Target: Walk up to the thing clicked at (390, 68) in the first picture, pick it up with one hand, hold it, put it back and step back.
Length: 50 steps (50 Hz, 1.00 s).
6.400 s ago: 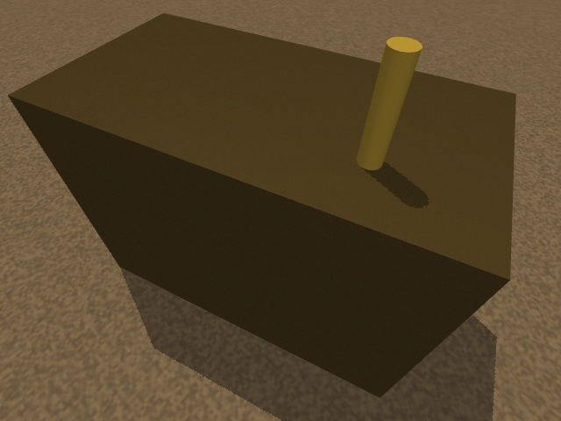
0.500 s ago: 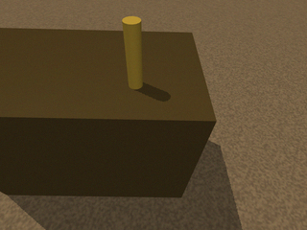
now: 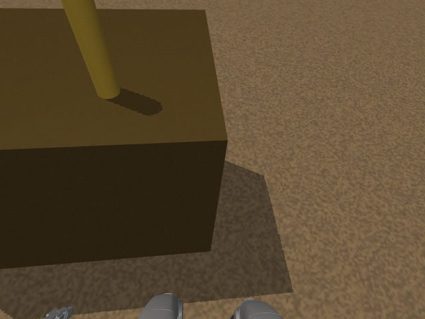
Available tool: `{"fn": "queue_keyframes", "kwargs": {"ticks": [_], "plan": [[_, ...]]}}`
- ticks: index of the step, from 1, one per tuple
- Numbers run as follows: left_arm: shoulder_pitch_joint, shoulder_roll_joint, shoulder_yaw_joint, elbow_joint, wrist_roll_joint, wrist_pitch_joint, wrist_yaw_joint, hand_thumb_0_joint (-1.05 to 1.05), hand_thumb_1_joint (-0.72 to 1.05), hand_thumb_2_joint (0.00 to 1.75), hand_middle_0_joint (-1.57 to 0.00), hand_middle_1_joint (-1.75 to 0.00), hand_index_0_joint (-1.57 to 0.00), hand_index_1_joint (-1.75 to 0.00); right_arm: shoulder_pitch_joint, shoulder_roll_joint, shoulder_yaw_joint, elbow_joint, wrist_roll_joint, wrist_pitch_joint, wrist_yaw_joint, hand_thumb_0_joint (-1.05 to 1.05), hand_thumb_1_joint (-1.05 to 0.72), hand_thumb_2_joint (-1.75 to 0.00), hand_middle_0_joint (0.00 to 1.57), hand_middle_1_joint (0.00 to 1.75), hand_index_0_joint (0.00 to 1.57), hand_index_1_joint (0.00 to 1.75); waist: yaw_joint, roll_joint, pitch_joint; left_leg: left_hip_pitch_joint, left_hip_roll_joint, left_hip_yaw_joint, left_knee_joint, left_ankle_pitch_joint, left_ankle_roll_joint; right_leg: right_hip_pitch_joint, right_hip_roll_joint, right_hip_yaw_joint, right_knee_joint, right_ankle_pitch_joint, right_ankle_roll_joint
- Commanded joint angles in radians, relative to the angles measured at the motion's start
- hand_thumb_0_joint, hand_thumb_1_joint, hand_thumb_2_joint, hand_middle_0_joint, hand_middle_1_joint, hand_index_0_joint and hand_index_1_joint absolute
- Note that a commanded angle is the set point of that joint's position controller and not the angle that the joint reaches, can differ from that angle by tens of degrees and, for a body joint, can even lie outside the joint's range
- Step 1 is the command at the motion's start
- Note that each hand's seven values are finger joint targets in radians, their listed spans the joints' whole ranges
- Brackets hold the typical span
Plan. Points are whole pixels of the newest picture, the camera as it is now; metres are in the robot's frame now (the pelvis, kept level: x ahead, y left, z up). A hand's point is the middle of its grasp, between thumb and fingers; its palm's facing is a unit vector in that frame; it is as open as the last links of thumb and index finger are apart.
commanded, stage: walk up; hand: left
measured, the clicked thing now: (93, 46) +0.58 +0.26 +0.17
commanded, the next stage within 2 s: stand in 1.40 s
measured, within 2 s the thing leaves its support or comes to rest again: neither
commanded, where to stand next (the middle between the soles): +0.06 -0.02 m, yaw +2 degrees
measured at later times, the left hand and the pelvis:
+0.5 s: hand out of the picture +0.12 +0.22 -0.11, palm faces -0.01 -0.92 -0.39, open 7.4 cm; pelvis +0.02 -0.05 +0.02, yaw +0 degrees
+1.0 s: hand out of the picture +0.10 +0.21 -0.12, palm faces -0.03 -0.95 -0.32, open 7.4 cm; pelvis +0.01 -0.04 +0.04, yaw -1 degrees
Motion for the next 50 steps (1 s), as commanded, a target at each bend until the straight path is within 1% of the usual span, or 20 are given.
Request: {"fn": "queue_keyframes", "kwargs": {"ticks": [1,2,3,4,5,6,7,9,10,12,13,14,15,17,19,22,29,36,41,50], "plan": [[-0.065,0.260,0.068,-0.063,-0.037,-0.043,0.056,0.00,0.90,0.90,-0.20,-0.30,-0.20,-0.30,0.109,-0.126,-0.025,-0.030,-0.016,-0.029,0.029,0.00,-0.90,-0.90,0.20,0.30,0.20,0.30,-0.047,-0.081,-0.125,0.231,-0.001,-0.044,-0.306,0.166,0.017,-0.083,-0.260,0.308,-0.232,-0.060,-0.201],[-0.098,0.236,0.052,-0.059,-0.052,-0.045,0.059,0.00,0.90,0.90,-0.20,-0.30,-0.20,-0.30,0.144,-0.109,-0.024,-0.017,-0.021,-0.032,0.031,0.00,-0.90,-0.90,0.20,0.30,0.20,0.30,-0.081,-0.060,-0.128,0.326,-0.012,-0.050,-0.447,0.264,0.016,-0.136,-0.246,0.275,-0.187,-0.053,-0.161],[-0.074,0.165,0.028,-0.049,-0.063,-0.044,0.062,0.00,0.90,0.90,-0.20,-0.30,-0.20,-0.30,0.121,-0.144,-0.028,-0.022,-0.034,-0.036,0.029,0.00,-0.90,-0.90,0.20,0.30,0.20,0.30,-0.072,0.088,-0.116,0.336,0.080,-0.248,-0.651,0.166,0.032,-0.175,-0.168,0.211,-0.082,-0.089,-0.095],[-0.048,0.142,0.023,-0.029,-0.075,-0.041,0.061,0.00,0.90,0.90,-0.20,-0.30,-0.20,-0.30,0.013,-0.237,-0.037,-0.065,-0.038,-0.045,0.033,0.00,-0.90,-0.90,0.20,0.30,0.20,0.30,-0.033,0.234,-0.053,0.167,0.280,-0.578,-0.784,-0.040,0.105,-0.149,0.002,0.091,0.043,-0.190,-0.020],[-0.030,0.247,0.056,0.011,-0.060,-0.042,0.074,0.00,0.90,0.90,-0.20,-0.30,-0.20,-0.30,-0.070,-0.286,-0.043,-0.085,-0.031,-0.044,0.041,0.00,-0.90,-0.90,0.20,0.30,0.20,0.30,-0.025,0.197,-0.011,-0.014,0.377,-0.636,-0.789,-0.093,0.228,-0.011,-0.012,0.112,0.195,-0.298,-0.018],[-0.010,0.245,0.055,0.030,-0.059,-0.046,0.069,0.00,0.90,0.90,-0.20,-0.30,-0.20,-0.30,-0.118,-0.229,-0.029,-0.089,-0.035,-0.049,0.044,0.00,-0.90,-0.90,0.20,0.30,0.20,0.30,0.012,0.114,0.019,-0.033,0.322,-0.520,-0.738,0.007,0.226,0.024,-0.021,0.115,0.214,-0.275,-0.015],[-0.008,0.206,0.049,0.045,-0.062,-0.055,0.065,0.00,0.90,0.90,-0.20,-0.30,-0.20,-0.30,-0.130,-0.189,-0.009,-0.084,-0.031,-0.054,0.042,0.00,-0.90,-0.90,0.20,0.30,0.20,0.30,0.020,0.123,0.005,0.017,0.262,-0.411,-0.685,0.190,0.192,0.027,-0.013,0.109,0.162,-0.250,-0.017],[0.007,0.188,0.046,0.079,-0.066,-0.075,0.067,0.00,0.90,0.90,-0.20,-0.30,-0.20,-0.30,-0.100,-0.170,-0.004,-0.064,-0.025,-0.055,0.047,0.00,-0.90,-0.90,0.20,0.30,0.20,0.30,0.018,0.162,-0.084,0.119,0.202,-0.254,-0.592,0.454,0.128,0.111,-0.021,0.040,-0.030,-0.143,-0.016],[0.016,0.172,0.040,0.095,-0.064,-0.087,0.068,0.00,0.90,0.90,-0.20,-0.30,-0.20,-0.30,-0.104,-0.159,0.000,-0.053,-0.017,-0.048,0.052,0.00,-0.90,-0.90,0.20,0.30,0.20,0.30,0.023,0.169,-0.133,0.172,0.168,-0.189,-0.522,0.579,0.095,0.178,-0.010,0.013,-0.185,-0.040,-0.012],[-0.010,0.196,0.040,0.105,-0.056,-0.107,0.085,0.00,0.90,0.90,-0.20,-0.30,-0.20,-0.30,-0.060,-0.112,0.009,-0.043,0.002,-0.028,0.052,0.00,-0.90,-0.90,0.20,0.30,0.20,0.30,-0.002,0.101,-0.194,0.186,0.114,-0.115,-0.419,0.690,0.028,0.291,-0.057,0.099,-0.274,0.255,-0.034],[-0.030,0.227,0.040,0.101,-0.048,-0.120,0.092,0.00,0.90,0.90,-0.20,-0.30,-0.20,-0.30,-0.043,-0.094,0.014,-0.048,0.011,-0.024,0.052,0.00,-0.90,-0.90,0.20,0.30,0.20,0.30,-0.021,0.040,-0.219,0.162,0.067,-0.085,-0.375,0.660,-0.006,0.322,-0.144,0.211,-0.273,0.409,-0.066],[-0.084,0.246,0.035,0.106,-0.060,-0.119,0.089,0.00,0.90,0.90,-0.20,-0.30,-0.20,-0.30,-0.034,-0.083,0.010,-0.030,0.007,-0.017,0.050,0.00,-0.90,-0.90,0.20,0.30,0.20,0.30,-0.048,0.007,-0.209,0.200,0.033,-0.071,-0.419,0.457,-0.014,0.245,-0.200,0.247,-0.237,0.391,-0.114],[-0.111,0.236,0.025,0.103,-0.060,-0.119,0.087,0.00,0.90,0.90,-0.20,-0.30,-0.20,-0.30,-0.043,-0.087,0.004,-0.012,0.001,-0.012,0.048,0.00,-0.90,-0.90,0.20,0.30,0.20,0.30,-0.056,-0.010,-0.183,0.267,0.033,-0.070,-0.454,0.393,-0.012,0.149,-0.202,0.245,-0.241,0.327,-0.112],[-0.125,0.197,0.006,0.125,-0.063,-0.120,0.087,0.00,0.90,0.90,-0.20,-0.30,-0.20,-0.30,-0.108,-0.095,0.000,-0.004,0.003,-0.012,0.053,0.00,-0.90,-0.90,0.20,0.30,0.20,0.30,-0.043,-0.014,-0.174,0.303,0.059,-0.083,-0.486,0.486,0.009,0.140,-0.148,0.163,-0.260,0.318,-0.064],[-0.126,0.191,0.004,0.151,-0.059,-0.122,0.088,0.00,0.90,0.90,-0.20,-0.30,-0.20,-0.30,-0.133,-0.084,0.006,0.006,0.008,-0.009,0.060,0.00,-0.90,-0.90,0.20,0.30,0.20,0.30,-0.039,-0.073,-0.164,0.316,0.064,-0.079,-0.497,0.527,0.017,0.150,-0.135,0.146,-0.291,0.315,-0.043],[-0.144,0.191,0.002,0.177,-0.057,-0.125,0.090,0.00,0.90,0.90,-0.20,-0.30,-0.20,-0.30,-0.153,-0.077,0.012,0.034,0.009,-0.003,0.065,0.00,-0.90,-0.90,0.20,0.30,0.20,0.30,-0.038,-0.097,-0.179,0.332,0.062,-0.067,-0.532,0.526,0.007,0.188,-0.145,0.150,-0.312,0.376,-0.036],[-0.202,0.184,-0.006,0.227,-0.054,-0.123,0.088,0.00,0.90,0.90,-0.20,-0.30,-0.20,-0.30,-0.209,-0.073,0.026,0.095,0.003,0.004,0.077,0.00,-0.90,-0.90,0.20,0.30,0.20,0.30,-0.033,-0.078,-0.136,0.368,0.071,-0.074,-0.641,0.462,-0.012,0.180,-0.139,0.151,-0.431,0.222,-0.010],[-0.205,0.182,-0.002,0.260,-0.054,-0.120,0.086,0.00,0.90,0.90,-0.20,-0.30,-0.20,-0.30,-0.231,-0.082,0.031,0.133,0.000,-0.004,0.075,0.00,-0.90,-0.90,0.20,0.30,0.20,0.30,-0.023,-0.014,-0.169,0.375,0.091,-0.075,-0.692,0.492,-0.017,0.242,-0.128,0.121,-0.441,0.249,-0.007],[-0.202,0.177,-0.004,0.278,-0.053,-0.112,0.084,0.00,0.90,0.90,-0.20,-0.30,-0.20,-0.30,-0.240,-0.080,0.031,0.145,-0.003,-0.005,0.073,0.00,-0.90,-0.90,0.20,0.30,0.20,0.30,-0.020,0.015,-0.132,0.347,0.096,-0.090,-0.725,0.414,-0.015,0.220,-0.115,0.113,-0.458,0.154,-0.004],[-0.191,0.162,-0.008,0.295,-0.052,-0.108,0.081,0.00,0.90,0.90,-0.20,-0.30,-0.20,-0.30,-0.223,-0.083,0.025,0.162,-0.005,-0.008,0.069,0.00,-0.90,-0.90,0.20,0.30,0.20,0.30,-0.026,0.032,-0.146,0.317,0.103,-0.110,-0.753,0.378,-0.007,0.250,-0.106,0.102,-0.442,0.160,-0.001]]}}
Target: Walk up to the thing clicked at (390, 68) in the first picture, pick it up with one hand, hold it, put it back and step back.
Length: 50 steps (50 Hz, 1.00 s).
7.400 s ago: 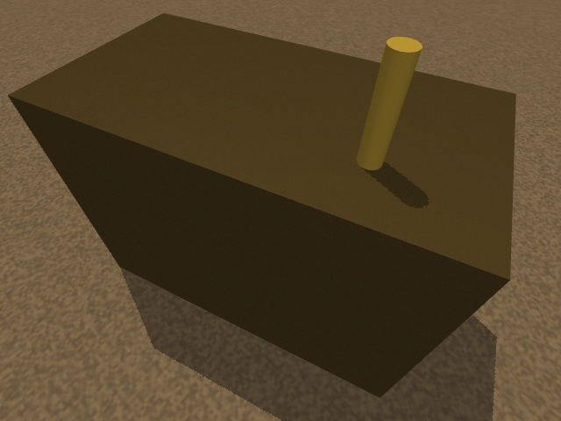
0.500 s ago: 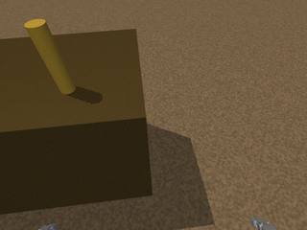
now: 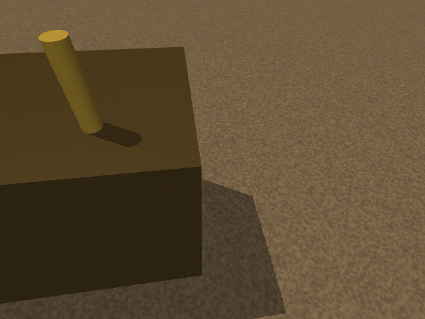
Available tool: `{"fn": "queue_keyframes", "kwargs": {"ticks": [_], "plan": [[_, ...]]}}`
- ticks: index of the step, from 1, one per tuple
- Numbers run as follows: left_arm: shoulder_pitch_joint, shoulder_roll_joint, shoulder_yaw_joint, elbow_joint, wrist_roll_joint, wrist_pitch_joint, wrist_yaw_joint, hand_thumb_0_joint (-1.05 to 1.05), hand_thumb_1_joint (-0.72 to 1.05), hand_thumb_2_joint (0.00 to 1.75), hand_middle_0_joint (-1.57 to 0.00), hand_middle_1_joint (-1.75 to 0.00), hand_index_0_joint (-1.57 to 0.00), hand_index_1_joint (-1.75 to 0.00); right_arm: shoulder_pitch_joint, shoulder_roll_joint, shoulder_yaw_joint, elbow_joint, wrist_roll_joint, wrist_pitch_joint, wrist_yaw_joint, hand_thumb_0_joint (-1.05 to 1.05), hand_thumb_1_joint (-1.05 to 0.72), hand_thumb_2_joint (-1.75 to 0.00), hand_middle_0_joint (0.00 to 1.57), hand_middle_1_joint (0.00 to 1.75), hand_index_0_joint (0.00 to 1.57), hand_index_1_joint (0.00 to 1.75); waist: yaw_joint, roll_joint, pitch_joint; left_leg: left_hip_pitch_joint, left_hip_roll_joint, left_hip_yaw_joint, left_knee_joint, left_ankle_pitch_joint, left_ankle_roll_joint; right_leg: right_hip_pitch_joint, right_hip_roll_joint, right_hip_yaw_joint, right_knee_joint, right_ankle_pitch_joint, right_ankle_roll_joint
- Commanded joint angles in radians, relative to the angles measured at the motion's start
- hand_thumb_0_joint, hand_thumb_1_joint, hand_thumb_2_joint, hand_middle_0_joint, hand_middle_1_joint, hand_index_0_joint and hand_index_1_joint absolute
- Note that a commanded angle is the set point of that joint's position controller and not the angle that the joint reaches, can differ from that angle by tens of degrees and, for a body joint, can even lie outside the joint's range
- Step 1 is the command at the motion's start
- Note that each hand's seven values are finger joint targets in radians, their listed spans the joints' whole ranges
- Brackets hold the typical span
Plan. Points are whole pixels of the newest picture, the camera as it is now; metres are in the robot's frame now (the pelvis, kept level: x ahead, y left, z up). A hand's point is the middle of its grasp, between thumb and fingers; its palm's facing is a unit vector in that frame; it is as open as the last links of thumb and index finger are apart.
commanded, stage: walk up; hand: left
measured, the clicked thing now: (76, 88) +0.56 +0.30 +0.13
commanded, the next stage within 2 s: stand in 0.40 s
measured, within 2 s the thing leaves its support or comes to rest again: neither
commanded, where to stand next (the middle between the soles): +0.05 +0.02 m, yaw +3 degrees
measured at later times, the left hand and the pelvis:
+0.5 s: hand out of the picture +0.08 +0.26 -0.16, palm faces -0.01 -0.94 -0.34, open 7.4 cm; pelvis +0.01 +0.01 +0.00, yaw +1 degrees
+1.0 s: hand out of the picture +0.09 +0.25 -0.16, palm faces -0.03 -0.94 -0.34, open 7.4 cm; pelvis +0.02 +0.00 +0.00, yaw +1 degrees
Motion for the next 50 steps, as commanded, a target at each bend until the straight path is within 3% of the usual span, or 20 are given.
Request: {"fn": "queue_keyframes", "kwargs": {"ticks": [1,19,22,27,36,45,50], "plan": [[-0.057,0.208,0.044,-0.062,-0.002,-0.019,0.019,0.00,0.90,0.90,-0.20,-0.30,-0.20,-0.30,-0.070,-0.210,-0.039,-0.062,0.001,-0.031,-0.012,0.00,-0.90,-0.90,0.20,0.30,0.20,0.30,0.008,0.034,-0.069,0.004,0.125,-0.128,-0.092,-0.024,0.033,-0.018,-0.093,0.071,-0.053,0.012,-0.039],[-0.041,0.210,0.035,-0.050,0.000,-0.020,0.026,0.00,0.90,0.90,-0.20,-0.30,-0.20,-0.30,-0.079,-0.209,-0.044,-0.058,0.005,-0.024,-0.012,0.00,-0.90,-0.90,0.20,0.30,0.20,0.30,0.001,0.002,-0.084,0.049,0.112,-0.118,-0.067,0.087,0.031,-0.021,-0.108,0.064,-0.048,0.113,-0.028],[-0.021,0.213,0.029,-0.057,0.001,-0.020,0.025,0.00,0.90,0.90,-0.20,-0.30,-0.20,-0.30,-0.079,-0.207,-0.037,-0.054,-0.004,-0.032,-0.016,0.00,-0.90,-0.90,0.20,0.30,0.20,0.30,0.000,-0.011,-0.072,0.056,0.117,-0.120,-0.077,0.080,0.023,-0.035,-0.115,0.070,-0.055,0.071,-0.030],[-0.012,0.220,0.027,-0.073,0.001,-0.027,0.026,0.00,0.90,0.90,-0.20,-0.30,-0.20,-0.30,-0.090,-0.210,-0.037,-0.059,-0.001,-0.035,-0.014,0.00,-0.90,-0.90,0.20,0.30,0.20,0.30,-0.002,-0.002,-0.108,0.086,0.119,-0.112,-0.055,0.164,0.025,-0.017,-0.122,0.067,-0.049,0.150,-0.028],[-0.008,0.221,0.025,-0.087,-0.001,-0.023,0.026,0.00,0.90,0.90,-0.20,-0.30,-0.20,-0.30,-0.084,-0.213,-0.030,-0.057,0.001,-0.036,-0.016,0.00,-0.90,-0.90,0.20,0.30,0.20,0.30,0.001,0.007,-0.098,0.063,0.120,-0.111,-0.058,0.167,0.021,0.004,-0.125,0.063,-0.047,0.162,-0.030],[-0.003,0.223,0.024,-0.089,0.001,-0.019,0.025,0.00,0.90,0.90,-0.20,-0.30,-0.20,-0.30,-0.078,-0.213,-0.028,-0.055,0.002,-0.032,-0.016,0.00,-0.90,-0.90,0.20,0.30,0.20,0.30,0.000,0.006,-0.076,0.044,0.113,-0.109,-0.069,0.092,0.020,-0.007,-0.122,0.066,-0.061,0.101,-0.034],[-0.002,0.226,0.026,-0.093,-0.001,-0.022,0.025,0.00,0.90,0.90,-0.20,-0.30,-0.20,-0.30,-0.072,-0.214,-0.028,-0.057,0.002,-0.035,-0.016,0.00,-0.90,-0.90,0.20,0.30,0.20,0.30,0.001,-0.001,-0.103,0.064,0.115,-0.110,-0.060,0.139,0.023,0.012,-0.126,0.067,-0.047,0.143,-0.037]]}}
